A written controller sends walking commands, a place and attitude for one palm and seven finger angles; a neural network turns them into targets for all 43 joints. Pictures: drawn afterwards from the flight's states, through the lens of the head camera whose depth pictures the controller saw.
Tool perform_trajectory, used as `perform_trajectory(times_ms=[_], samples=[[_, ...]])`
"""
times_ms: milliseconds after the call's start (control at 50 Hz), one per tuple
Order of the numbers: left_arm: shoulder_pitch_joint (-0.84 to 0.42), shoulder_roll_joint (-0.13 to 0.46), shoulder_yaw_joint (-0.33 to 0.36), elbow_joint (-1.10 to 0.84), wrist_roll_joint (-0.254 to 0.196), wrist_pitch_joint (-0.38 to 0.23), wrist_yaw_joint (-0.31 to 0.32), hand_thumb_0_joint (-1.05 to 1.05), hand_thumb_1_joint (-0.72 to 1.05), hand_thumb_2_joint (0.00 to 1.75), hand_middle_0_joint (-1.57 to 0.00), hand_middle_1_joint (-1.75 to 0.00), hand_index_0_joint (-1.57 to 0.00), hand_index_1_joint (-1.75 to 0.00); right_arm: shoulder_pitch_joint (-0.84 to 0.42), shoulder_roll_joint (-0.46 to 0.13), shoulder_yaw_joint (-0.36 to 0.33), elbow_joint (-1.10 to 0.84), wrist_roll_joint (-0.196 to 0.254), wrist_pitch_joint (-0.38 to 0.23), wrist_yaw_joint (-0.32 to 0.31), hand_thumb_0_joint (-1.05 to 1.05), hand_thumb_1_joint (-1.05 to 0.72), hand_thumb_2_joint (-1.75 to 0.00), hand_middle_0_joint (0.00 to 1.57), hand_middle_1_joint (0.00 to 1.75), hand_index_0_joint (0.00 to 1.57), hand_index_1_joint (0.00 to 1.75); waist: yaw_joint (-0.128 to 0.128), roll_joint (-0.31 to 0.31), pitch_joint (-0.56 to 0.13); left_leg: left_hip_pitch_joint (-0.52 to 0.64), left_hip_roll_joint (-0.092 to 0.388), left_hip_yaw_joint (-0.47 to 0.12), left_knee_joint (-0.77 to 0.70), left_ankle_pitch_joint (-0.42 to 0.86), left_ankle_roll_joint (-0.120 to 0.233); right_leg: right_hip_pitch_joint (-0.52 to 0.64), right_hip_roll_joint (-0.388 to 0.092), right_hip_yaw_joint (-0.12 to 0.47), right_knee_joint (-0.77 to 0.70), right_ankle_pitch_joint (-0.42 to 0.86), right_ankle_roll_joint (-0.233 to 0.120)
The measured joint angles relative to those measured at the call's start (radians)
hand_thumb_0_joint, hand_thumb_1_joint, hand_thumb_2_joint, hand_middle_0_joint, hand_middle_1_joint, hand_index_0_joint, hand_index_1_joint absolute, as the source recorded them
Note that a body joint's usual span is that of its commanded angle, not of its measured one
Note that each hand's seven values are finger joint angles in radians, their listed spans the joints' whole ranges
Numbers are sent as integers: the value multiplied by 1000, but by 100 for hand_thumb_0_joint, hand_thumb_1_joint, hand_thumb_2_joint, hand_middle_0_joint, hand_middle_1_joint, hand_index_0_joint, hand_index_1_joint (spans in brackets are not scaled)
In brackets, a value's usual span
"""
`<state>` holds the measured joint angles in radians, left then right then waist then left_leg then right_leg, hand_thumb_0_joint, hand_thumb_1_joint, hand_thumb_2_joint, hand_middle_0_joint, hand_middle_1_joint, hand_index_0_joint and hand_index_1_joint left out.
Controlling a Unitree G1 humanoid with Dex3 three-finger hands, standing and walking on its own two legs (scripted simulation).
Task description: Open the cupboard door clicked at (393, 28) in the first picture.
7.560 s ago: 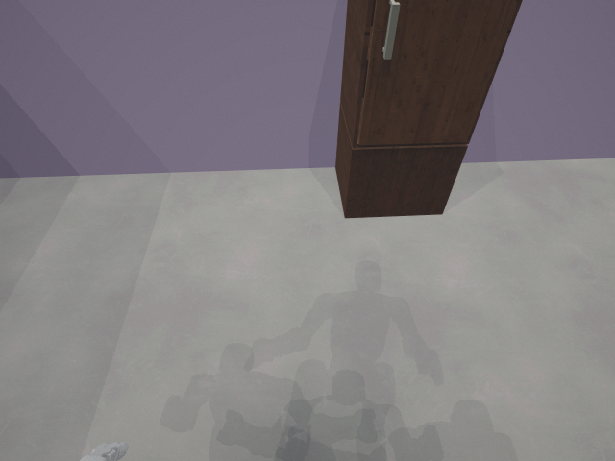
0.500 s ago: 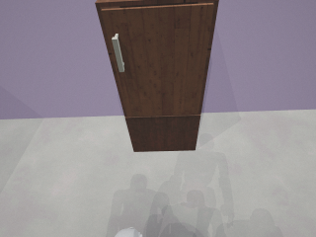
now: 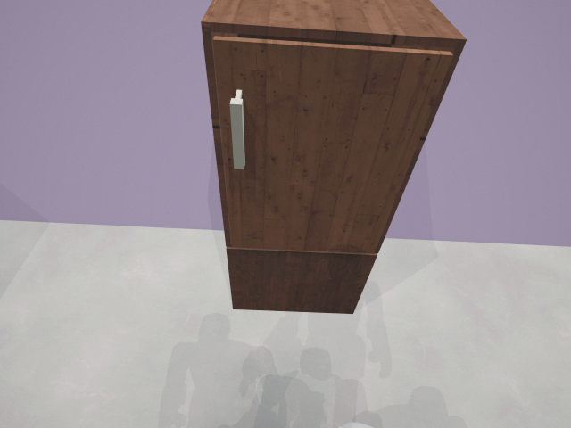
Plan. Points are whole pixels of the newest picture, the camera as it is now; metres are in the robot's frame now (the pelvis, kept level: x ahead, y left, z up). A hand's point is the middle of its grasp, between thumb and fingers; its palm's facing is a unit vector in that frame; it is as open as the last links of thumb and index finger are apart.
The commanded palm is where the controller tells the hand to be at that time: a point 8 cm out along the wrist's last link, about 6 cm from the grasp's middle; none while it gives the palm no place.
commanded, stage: take the last steps up to it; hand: left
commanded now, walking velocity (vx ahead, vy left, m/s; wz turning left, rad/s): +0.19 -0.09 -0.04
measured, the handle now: (239, 130) +0.64 +0.15 +0.08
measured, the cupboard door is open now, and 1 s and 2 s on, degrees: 0 0 0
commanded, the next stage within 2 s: come to a stop and stand still in 0.12 s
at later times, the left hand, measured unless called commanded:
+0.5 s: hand (226, 391) +0.22 +0.11 -0.16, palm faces +0.02 -0.97 -0.23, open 7.2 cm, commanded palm none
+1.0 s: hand out of the picture +0.05 +0.20 -0.18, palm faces +0.05 -0.98 -0.18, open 7.4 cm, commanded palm none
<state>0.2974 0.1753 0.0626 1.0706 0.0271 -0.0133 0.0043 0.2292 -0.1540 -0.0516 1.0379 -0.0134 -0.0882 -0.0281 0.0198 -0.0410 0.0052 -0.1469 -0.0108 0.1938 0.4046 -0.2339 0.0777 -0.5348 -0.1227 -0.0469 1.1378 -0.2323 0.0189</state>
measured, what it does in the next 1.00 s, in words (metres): steps on the spot: right foot, then left foot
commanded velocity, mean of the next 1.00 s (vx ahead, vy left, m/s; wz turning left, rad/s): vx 0.00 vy -0.02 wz -0.01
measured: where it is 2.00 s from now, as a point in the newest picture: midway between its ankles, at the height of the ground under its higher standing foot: outside the picture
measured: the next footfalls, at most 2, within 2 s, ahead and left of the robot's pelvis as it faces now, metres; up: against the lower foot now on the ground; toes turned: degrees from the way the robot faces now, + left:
right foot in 0.32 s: +0.23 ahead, -0.16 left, +0.00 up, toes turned -8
left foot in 0.76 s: +0.09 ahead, +0.09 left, +0.00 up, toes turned +3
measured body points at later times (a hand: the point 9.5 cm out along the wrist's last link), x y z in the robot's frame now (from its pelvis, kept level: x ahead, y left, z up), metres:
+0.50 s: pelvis +0.11 -0.06 -0.01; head +0.15 -0.08 +0.44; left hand +0.22 +0.16 -0.15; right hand +0.07 -0.27 -0.18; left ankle +0.05 +0.08 -0.67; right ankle +0.19 -0.15 -0.74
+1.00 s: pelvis +0.06 +0.01 +0.01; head +0.06 +0.03 +0.46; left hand +0.05 +0.25 -0.16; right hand +0.06 -0.21 -0.14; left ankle +0.05 +0.11 -0.74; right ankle +0.04 -0.13 -0.68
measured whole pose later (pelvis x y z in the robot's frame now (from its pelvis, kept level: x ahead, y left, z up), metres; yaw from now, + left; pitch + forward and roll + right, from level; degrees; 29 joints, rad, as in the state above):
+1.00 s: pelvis +0.06 +0.01 +0.01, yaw -1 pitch +0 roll +0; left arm 0.34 0.22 0.06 1.08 0.02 0.05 0.00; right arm 0.34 -0.11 -0.02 1.05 -0.02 -0.01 -0.03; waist 0.01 -0.05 -0.03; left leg -0.13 0.01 0.05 0.34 -0.21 0.02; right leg -0.43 -0.02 0.01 0.96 -0.28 0.05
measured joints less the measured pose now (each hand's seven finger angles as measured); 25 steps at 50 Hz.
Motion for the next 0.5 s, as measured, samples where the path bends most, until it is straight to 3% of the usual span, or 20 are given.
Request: perform_trajectory(times_ms=[140,260,320,380,440,500], samples=[[-114,16,2,-61,-2,15,-11,0,92,90,-19,-30,-19,-29,115,19,11,46,-6,18,5,-1,-93,-90,20,30,20,29,-29,5,-2,104,-9,-3,-79,-24,-19,-36,-12,6,-209,90,19],[-159,3,-13,-62,-7,19,-12,0,91,90,-19,-30,-19,-29,181,37,14,76,-18,36,6,0,-92,-90,20,30,20,29,-77,29,43,146,22,7,-37,-104,-60,62,23,-36,-449,40,-6],[-166,-6,-26,-62,-6,-9,-6,0,91,90,-19,-30,-19,-30,214,45,19,99,-8,46,2,0,-91,-90,20,30,20,29,-85,37,61,116,51,-1,97,-187,-89,157,52,-59,-589,159,-26],[-182,-40,-43,-53,-11,-27,7,0,91,90,-19,-30,-20,-30,186,32,14,109,13,78,-4,0,-91,-90,20,30,20,29,-88,79,96,-12,62,-99,384,-301,-92,167,75,-87,-549,52,-66],[-192,-61,-39,-62,-17,-18,25,-1,92,90,-20,-30,-20,-30,138,24,5,95,19,107,-10,0,-91,-90,20,30,20,29,-72,76,111,-132,37,-141,577,-343,-98,184,64,-94,-571,44,-71],[-205,-57,-31,-75,-12,0,36,-2,93,90,-20,-30,-20,-30,78,4,-7,67,13,128,-6,0,-91,-90,20,30,20,29,-50,76,111,-219,29,-162,646,-312,-107,187,54,-94,-602,71,-70]])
